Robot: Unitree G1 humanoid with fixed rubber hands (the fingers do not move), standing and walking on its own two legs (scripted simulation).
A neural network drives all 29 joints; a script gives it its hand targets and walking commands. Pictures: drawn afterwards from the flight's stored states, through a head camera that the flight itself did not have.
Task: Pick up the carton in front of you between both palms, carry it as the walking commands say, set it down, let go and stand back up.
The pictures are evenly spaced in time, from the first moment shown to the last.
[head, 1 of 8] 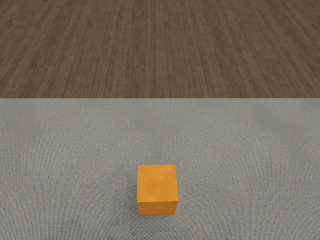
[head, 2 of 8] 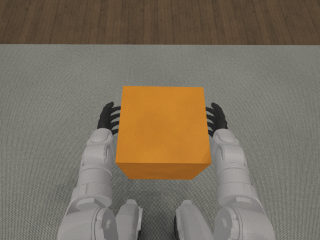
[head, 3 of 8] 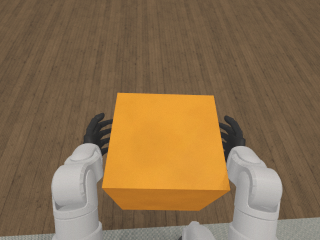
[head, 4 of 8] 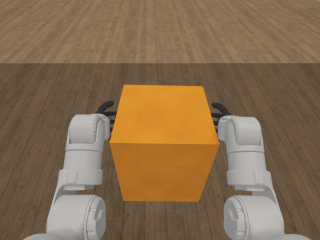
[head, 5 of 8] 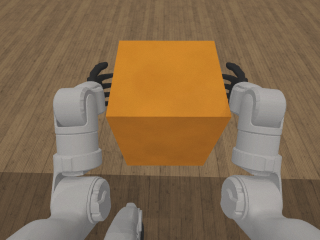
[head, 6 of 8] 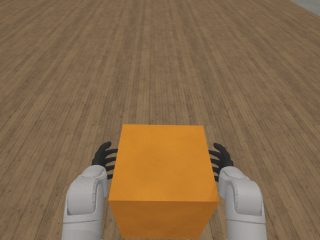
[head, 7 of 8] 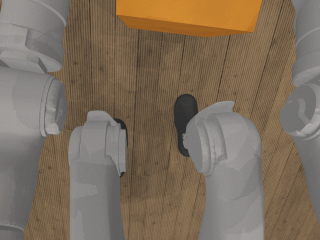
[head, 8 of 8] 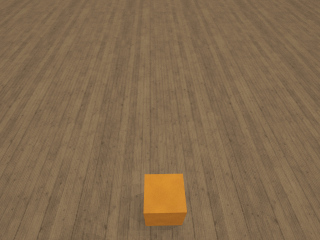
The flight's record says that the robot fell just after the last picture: no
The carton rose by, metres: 1.03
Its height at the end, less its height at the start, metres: +0.29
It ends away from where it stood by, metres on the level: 6.13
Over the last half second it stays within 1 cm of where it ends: yes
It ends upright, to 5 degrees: yes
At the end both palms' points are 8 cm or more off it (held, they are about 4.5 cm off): yes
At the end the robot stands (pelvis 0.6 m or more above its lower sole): yes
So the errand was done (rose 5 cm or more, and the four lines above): yes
